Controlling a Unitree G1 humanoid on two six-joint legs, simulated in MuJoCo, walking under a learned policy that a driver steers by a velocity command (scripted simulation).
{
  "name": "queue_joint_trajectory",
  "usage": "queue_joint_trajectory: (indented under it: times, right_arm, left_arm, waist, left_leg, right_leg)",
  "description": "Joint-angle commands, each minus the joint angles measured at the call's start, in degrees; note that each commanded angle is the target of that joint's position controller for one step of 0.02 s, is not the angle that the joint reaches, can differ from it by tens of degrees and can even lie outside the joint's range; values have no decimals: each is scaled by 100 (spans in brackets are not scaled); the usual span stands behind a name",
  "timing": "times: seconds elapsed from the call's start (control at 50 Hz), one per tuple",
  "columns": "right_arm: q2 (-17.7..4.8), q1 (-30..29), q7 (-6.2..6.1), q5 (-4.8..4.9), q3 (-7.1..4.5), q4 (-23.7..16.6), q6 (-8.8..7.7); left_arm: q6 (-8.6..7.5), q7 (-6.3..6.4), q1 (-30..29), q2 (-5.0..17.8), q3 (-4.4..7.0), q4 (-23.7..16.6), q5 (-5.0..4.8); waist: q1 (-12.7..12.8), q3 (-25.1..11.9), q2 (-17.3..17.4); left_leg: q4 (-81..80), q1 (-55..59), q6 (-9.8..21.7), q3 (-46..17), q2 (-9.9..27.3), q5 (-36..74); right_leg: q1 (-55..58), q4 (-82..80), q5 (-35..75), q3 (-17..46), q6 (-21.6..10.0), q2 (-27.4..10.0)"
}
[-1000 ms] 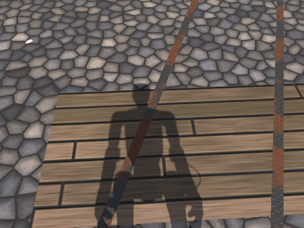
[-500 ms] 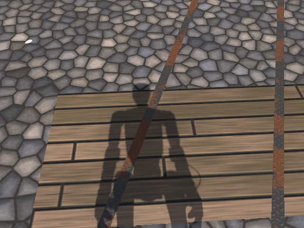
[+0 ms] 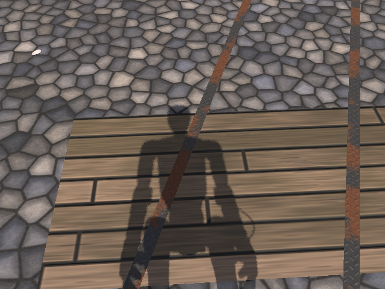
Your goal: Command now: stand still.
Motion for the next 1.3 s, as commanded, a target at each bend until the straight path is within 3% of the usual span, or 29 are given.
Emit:
queue_joint_trajectory:
  times: [0.02,0.08,0.12,0.18,0.26,0.32,0.36,0.38,0.42,0.44,0.46,0.48,0.52,0.54,0.58,0.66,0.74,0.8,0.84,0.86,0.88,0.9,0.92,0.94,0.96,1.0,1.06,1.2,1.3]
  right_arm:
    - [-406,530,-11,0,-62,-30,-18]
    - [-404,538,-11,1,-64,-34,-20]
    - [-425,676,-31,37,-89,31,-3]
    - [-537,608,-44,106,-147,-104,-94]
    - [-589,894,49,165,-197,-148,-367]
    - [-988,1404,121,202,-314,-99,-480]
    - [-1147,1249,140,177,-348,-208,-511]
    - [-1124,960,148,189,-341,-324,-509]
    - [-1045,-242,175,200,-301,-770,-483]
    - [-639,-548,192,198,-198,-1073,-597]
    - [-590,-358,203,172,-162,-1122,-721]
    - [-781,-363,253,218,-198,-1114,-773]
    - [-797,-380,316,204,-236,-1108,-792]
    - [-887,-473,317,146,-309,-1148,-772]
    - [-663,-600,392,141,-296,-1222,-677]
    - [-374,-1982,419,85,-113,-1816,-600]
    - [-730,-2635,470,172,-141,-2170,-608]
    - [-1139,-2152,482,152,-312,-2155,-645]
    - [-1559,-304,403,177,-535,-1610,-593]
    - [-2042,748,319,69,-634,-1384,-523]
    - [-2022,836,405,-107,-594,-1291,-551]
    - [-1490,442,413,-53,-479,-1272,-567]
    - [-1265,-224,414,18,-412,-1362,-593]
    - [-1149,-759,459,20,-355,-1463,-636]
    - [-1016,-974,508,-38,-312,-1474,-670]
    - [-907,-946,541,-70,-276,-1312,-691]
    - [-1125,-674,463,-71,-304,-1108,-718]
    - [-1435,-22,253,-65,-359,-896,-641]
    - [-1505,340,223,-19,-380,-733,-523]
  left_arm:
    - [-18,11,534,404,61,-28,0]
    - [-20,11,543,402,63,-32,-1]
    - [-3,31,683,417,87,35,-38]
    - [-97,44,597,512,138,-108,-103]
    - [-390,-62,544,418,140,-256,-147]
    - [-584,-173,157,185,76,-526,-170]
    - [-698,-224,78,179,55,-656,-172]
    - [-741,-255,285,227,69,-610,-177]
    - [-749,-272,1846,520,233,-66,-163]
    - [-720,-274,2945,1497,527,226,-144]
    - [-728,-320,2817,1425,459,96,-22]
    - [-733,-300,2110,966,321,-103,31]
    - [-650,-333,1391,786,206,-330,-8]
    - [-578,-341,1351,652,145,-315,-14]
    - [-447,-301,1519,475,60,-259,36]
    - [-463,-146,1261,840,63,-461,67]
    - [-544,-91,1450,1220,198,-443,-66]
    - [-486,-105,1308,1341,273,-492,23]
    - [-385,-156,960,1348,274,-619,124]
    - [-423,-204,958,1070,166,-788,229]
    - [-551,-325,1925,92,-60,-654,57]
    - [-712,-361,1352,792,91,-724,-111]
    - [-762,-354,630,1120,188,-988,-245]
    - [-765,-288,276,1179,214,-1091,-211]
    - [-707,-234,205,1162,280,-1092,-146]
    - [-536,-199,547,862,280,-1055,-121]
    - [-411,-141,177,902,331,-1235,-69]
    - [-459,-241,-1276,857,322,-1702,-75]
    - [-465,-443,-2048,792,259,-2107,-109]
  waist:
    - [0,296,5]
    - [0,298,5]
    - [0,176,13]
    - [-6,838,35]
    - [-106,818,191]
    - [-275,723,924]
    - [-126,824,1039]
    - [77,772,966]
    - [967,440,349]
    - [1260,69,-1599]
    - [980,-60,-1858]
    - [602,377,-883]
    - [273,488,-149]
    - [212,464,-157]
    - [175,370,-392]
    - [283,770,-322]
    - [252,778,-569]
    - [-202,74,-800]
    - [-1098,-973,-910]
    - [-1279,-1872,34]
    - [-611,-2804,1663]
    - [-711,-2068,1055]
    - [-517,-1034,708]
    - [-274,-647,-28]
    - [-60,-469,-174]
    - [237,-374,189]
    - [276,-20,303]
    - [-228,92,210]
    - [-504,333,187]
  left_leg:
    - [-529,-178,122,-12,26,693]
    - [-529,-184,123,-13,27,683]
    - [-449,-202,223,116,-137,-835]
    - [-482,-871,537,-240,81,-2638]
    - [-555,-624,843,-851,438,-2482]
    - [-1395,111,1401,-2365,1289,-2722]
    - [-1479,73,1647,-3070,1776,-1914]
    - [-1241,-24,1519,-2740,1697,-1220]
    - [117,-1694,869,-1214,840,367]
    - [2660,-2999,305,263,-222,666]
    - [3809,-3881,329,-185,-344,-1040]
    - [4606,-4243,473,-498,51,-905]
    - [4646,-4408,554,-316,376,-48]
    - [4403,-4323,560,-165,529,209]
    - [4128,-3986,471,142,567,502]
    - [1797,-2922,243,542,356,1648]
    - [509,-2371,410,518,147,1889]
    - [278,-1504,708,597,-211,1581]
    - [194,808,1023,451,-197,1594]
    - [290,2653,1395,-1149,1133,1261]
    - [-644,4071,2390,-4145,2425,84]
    - [-1261,3324,2012,-4266,2091,-364]
    - [-1430,2216,1742,-3180,1928,-21]
    - [-1623,1194,1589,-2450,1754,741]
    - [-1776,497,1493,-1887,1511,1183]
    - [-2112,-105,1477,-1303,1228,1197]
    - [-2391,-444,1515,-761,1131,1338]
    - [-2385,494,1142,35,1141,1795]
    - [-2113,1549,1029,373,1471,1876]
  right_leg:
    - [-176,-520,687,0,-120,-15]
    - [-182,-520,678,1,-120,-16]
    - [-200,-421,-812,-143,-220,157]
    - [-892,-391,-2560,162,-521,-29]
    - [-1204,13,-2064,303,-655,-116]
    - [-1808,1152,-1077,-211,-610,179]
    - [-1869,1338,-875,-222,-734,99]
    - [-1533,949,-875,-220,-772,68]
    - [1117,-476,-403,317,-904,-55]
    - [2586,-1415,15,2411,-1384,-1226]
    - [2778,-1767,545,4117,-1770,-2115]
    - [2492,-1618,991,3584,-1691,-2157]
    - [2262,-1681,2019,2094,-1352,-1682]
    - [2204,-1706,2475,1530,-1112,-1456]
    - [1870,-1831,2850,896,-924,-1117]
    - [497,-2356,2765,333,-919,-779]
    - [1060,-2466,3086,355,-939,-1129]
    - [1926,-1366,5673,254,-753,-1278]
    - [1298,874,6314,76,-543,-1019]
    - [-162,2912,3749,-88,-431,-501]
    - [-2055,4848,-1492,587,-233,566]
    - [-2578,5423,-1380,983,-437,222]
    - [-2817,5285,-793,689,-497,-84]
    - [-2490,5023,-248,545,-486,-401]
    - [-2177,4779,21,473,-472,-578]
    - [-1744,4385,189,463,-428,-799]
    - [-2154,3779,525,315,-249,-944]
    - [-2897,1585,2331,190,-208,-798]
    - [-3236,786,2014,0,-331,-617]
